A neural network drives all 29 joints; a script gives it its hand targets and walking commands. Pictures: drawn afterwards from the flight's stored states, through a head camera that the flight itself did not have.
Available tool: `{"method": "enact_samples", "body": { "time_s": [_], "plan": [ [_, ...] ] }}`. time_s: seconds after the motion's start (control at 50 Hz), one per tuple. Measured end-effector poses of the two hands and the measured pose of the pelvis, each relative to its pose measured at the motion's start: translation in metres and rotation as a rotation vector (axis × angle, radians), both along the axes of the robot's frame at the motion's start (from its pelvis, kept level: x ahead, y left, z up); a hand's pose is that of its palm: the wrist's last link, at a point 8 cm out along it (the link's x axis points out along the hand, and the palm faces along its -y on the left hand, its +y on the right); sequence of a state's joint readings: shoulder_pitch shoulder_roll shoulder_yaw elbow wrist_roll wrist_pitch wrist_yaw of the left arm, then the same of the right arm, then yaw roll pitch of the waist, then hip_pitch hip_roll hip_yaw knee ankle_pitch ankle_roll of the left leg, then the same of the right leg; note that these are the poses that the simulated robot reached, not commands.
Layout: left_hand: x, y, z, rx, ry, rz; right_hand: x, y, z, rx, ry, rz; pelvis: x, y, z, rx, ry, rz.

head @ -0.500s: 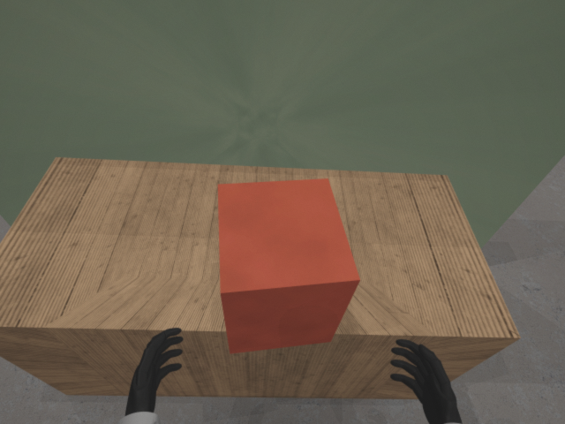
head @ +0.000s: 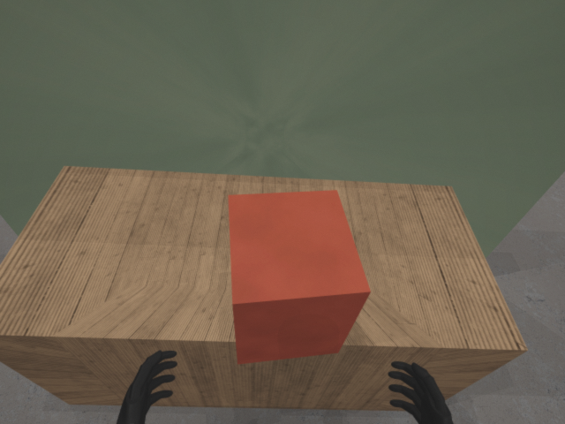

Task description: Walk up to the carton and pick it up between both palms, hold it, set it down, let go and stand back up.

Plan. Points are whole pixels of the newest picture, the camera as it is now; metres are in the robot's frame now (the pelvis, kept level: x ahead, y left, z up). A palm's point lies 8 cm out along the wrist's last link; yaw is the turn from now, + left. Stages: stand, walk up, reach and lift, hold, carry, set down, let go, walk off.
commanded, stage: set down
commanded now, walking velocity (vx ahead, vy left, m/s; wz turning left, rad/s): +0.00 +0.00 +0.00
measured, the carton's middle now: (286, 278) +0.39 +0.00 -0.09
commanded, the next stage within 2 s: let go in 0.60 s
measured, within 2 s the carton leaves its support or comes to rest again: neither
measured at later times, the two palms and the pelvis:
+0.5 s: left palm (111, 419) +0.14 +0.24 -0.08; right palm out of the picture +0.14 -0.20 -0.08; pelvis +0.01 +0.02 +0.00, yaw -1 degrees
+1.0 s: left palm (107, 405) +0.16 +0.25 -0.08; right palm out of the picture +0.15 -0.20 -0.09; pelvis +0.02 +0.03 +0.00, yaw -2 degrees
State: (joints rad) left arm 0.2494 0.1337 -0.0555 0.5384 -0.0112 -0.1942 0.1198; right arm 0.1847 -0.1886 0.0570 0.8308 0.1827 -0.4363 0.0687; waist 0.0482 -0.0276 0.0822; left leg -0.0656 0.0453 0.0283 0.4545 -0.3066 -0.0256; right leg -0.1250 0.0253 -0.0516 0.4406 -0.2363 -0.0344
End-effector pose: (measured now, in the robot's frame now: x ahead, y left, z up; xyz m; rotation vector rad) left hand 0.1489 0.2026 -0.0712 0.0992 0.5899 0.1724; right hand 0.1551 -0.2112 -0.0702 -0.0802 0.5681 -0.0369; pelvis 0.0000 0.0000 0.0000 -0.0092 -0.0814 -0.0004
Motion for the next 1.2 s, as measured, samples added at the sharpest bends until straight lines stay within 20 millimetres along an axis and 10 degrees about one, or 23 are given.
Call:
{"method": "enact_samples", "body": {
  "time_s": [0.84, 1.2],
  "plan": [
    [0.005, 0.047, -0.013, 0.037, 0.276, -0.052, -0.008, 0.016, -0.021, -0.097, 0.209, -0.011, 0.017, 0.032, 0.002, -0.025, -0.020, -0.030],
    [-0.003, 0.069, -0.027, 0.100, 0.317, -0.053, -0.019, -0.019, -0.028, -0.207, 0.356, -0.058, 0.014, 0.023, -0.003, 0.005, 0.020, -0.017]
  ]
}}
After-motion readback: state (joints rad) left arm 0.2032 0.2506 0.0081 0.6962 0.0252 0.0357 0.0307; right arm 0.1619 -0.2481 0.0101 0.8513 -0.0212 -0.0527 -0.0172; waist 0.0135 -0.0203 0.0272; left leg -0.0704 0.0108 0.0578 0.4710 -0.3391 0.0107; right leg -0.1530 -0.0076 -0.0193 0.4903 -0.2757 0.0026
